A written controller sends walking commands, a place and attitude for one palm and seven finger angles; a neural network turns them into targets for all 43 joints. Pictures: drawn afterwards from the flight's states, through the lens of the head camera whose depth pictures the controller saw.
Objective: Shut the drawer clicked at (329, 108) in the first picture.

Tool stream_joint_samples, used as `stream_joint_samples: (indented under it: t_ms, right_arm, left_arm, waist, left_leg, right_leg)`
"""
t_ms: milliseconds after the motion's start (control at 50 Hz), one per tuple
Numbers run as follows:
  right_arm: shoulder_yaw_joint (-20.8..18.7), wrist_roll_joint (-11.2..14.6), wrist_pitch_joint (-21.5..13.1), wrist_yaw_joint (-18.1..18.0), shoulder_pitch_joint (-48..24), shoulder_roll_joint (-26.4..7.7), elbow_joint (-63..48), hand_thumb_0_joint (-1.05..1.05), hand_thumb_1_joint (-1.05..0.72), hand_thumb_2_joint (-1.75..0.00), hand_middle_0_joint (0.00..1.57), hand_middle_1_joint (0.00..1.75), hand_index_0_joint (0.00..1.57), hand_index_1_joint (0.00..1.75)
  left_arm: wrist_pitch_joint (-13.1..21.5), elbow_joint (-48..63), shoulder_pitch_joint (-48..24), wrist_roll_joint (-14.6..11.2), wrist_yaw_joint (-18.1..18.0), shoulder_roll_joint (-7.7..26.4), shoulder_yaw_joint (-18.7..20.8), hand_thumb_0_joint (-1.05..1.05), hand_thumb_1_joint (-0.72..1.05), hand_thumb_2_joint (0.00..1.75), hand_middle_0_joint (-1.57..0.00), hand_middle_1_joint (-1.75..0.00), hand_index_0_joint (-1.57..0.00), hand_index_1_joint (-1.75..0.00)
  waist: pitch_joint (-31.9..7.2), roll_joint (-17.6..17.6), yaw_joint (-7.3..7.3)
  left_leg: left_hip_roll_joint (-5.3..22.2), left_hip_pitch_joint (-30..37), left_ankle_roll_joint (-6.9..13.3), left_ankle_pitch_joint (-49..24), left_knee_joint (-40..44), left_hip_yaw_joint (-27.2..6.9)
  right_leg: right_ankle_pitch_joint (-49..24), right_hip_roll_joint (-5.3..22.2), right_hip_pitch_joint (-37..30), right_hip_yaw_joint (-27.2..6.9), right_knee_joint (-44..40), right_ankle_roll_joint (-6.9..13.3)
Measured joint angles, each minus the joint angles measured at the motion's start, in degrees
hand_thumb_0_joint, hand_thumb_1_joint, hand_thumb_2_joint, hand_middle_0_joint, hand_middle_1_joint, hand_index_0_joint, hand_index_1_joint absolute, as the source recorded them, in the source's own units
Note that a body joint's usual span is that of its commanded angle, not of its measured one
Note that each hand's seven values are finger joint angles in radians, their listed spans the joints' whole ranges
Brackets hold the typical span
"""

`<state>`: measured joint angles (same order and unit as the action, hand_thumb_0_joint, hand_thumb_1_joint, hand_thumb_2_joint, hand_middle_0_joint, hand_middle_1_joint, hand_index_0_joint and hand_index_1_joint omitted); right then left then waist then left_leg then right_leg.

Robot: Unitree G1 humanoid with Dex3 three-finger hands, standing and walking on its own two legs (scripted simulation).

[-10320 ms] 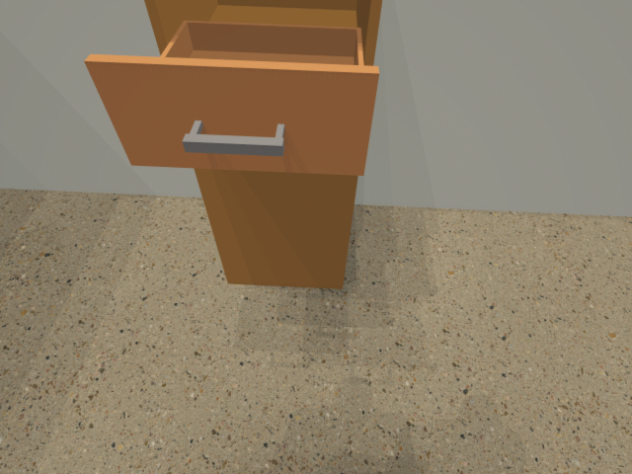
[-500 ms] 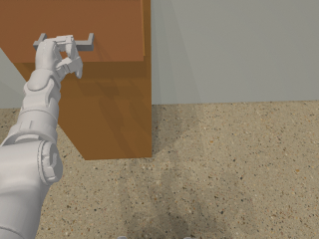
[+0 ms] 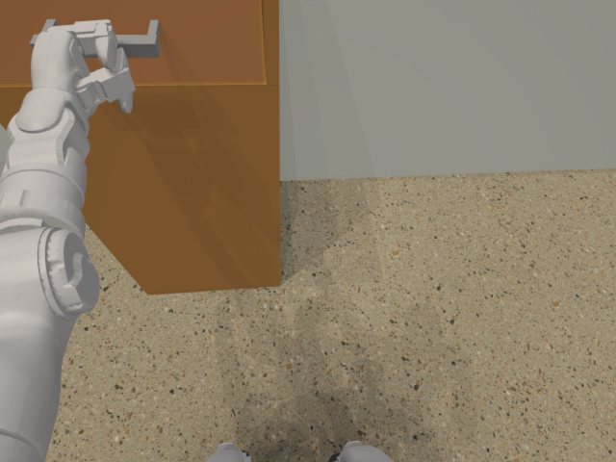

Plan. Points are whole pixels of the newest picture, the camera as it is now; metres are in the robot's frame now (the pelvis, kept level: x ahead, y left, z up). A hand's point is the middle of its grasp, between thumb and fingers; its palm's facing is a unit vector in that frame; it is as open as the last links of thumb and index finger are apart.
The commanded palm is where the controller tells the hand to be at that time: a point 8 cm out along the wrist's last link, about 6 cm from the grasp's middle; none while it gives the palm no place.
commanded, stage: push the drawer shut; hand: left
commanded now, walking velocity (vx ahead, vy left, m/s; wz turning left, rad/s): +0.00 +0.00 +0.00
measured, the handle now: (101, 37) +0.62 +0.20 +0.17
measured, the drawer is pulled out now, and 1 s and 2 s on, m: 0.00 0.00 0.00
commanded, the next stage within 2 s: pull the fist back off the drawer in 0.08 s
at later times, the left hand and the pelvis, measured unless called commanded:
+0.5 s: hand (124, 74) +0.54 +0.16 +0.17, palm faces +0.00 -1.00 -0.02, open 3.2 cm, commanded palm +0.54 +0.20 +0.17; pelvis -0.01 +0.00 +0.00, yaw +0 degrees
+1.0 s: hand (134, 81) +0.54 +0.15 +0.16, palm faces +0.01 -1.00 +0.00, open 3.3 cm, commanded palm +0.49 +0.20 +0.17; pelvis +0.02 +0.00 +0.00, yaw -2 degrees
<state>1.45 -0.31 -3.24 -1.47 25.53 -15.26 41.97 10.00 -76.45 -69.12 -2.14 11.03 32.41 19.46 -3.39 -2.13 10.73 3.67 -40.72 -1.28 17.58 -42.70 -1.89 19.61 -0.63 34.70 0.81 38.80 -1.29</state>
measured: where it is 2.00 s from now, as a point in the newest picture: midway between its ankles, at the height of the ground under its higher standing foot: outside the picture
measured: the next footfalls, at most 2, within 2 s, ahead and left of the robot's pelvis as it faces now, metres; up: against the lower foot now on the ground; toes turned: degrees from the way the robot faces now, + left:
none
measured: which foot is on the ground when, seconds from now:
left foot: down 0.00-1.00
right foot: down 0.00-1.00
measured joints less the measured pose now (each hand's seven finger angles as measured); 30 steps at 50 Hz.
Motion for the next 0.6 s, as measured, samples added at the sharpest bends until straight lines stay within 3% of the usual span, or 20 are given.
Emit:
stream_joint_samples:
  t_ms: [240,420,600]
  right_arm:
    - [0.6,0.09,-1.77,-0.67,-0.49,-1.01,0.56,0.01,-0.91,-0.9,0.2,0.3,0.2,0.3]
    - [0.47,-0.26,-1.69,-0.36,0.91,-1.24,0.3,0.01,-0.91,-0.9,0.2,0.3,0.2,0.3]
    - [0.31,-0.46,-0.71,0.45,1.72,-0.61,-0.37,0.01,-0.91,-0.9,0.2,0.3,0.2,0.3]
  left_arm:
    - [0.33,-2.04,-3.44,-0.63,-0.77,1.18,-2.06,0.03,0.72,0.98,-1.4,-1.6,-1.4,-1.6]
    - [0.26,-2.19,-3.62,0.16,-0.96,1.6,-1.23,0.02,0.73,0.98,-1.4,-1.6,-1.4,-1.6]
    - [0.38,0.22,-1.07,0.13,-1.2,0.34,-0.04,0.03,0.78,0.96,-1.4,-1.6,-1.4,-1.6]
  waist:
    - [0.49,0.12,0.7]
    - [0.49,0.17,1.27]
    - [0.11,-0.05,0.8]
  left_leg:
    - [-0.19,-2.46,0.16,-0.92,-0.53,-0.38]
    - [-0.24,-2.92,0.3,-1.03,-0.82,-0.22]
    - [-0.15,-2.09,0.41,-0.56,-0.88,0.4]
  right_leg:
    - [-0.85,0.11,2.26,0.3,0.43,-0.22]
    - [-0.97,0.16,2.8,0.11,0.78,-0.31]
    - [-0.67,0.14,2.27,-0.51,0.92,-0.38]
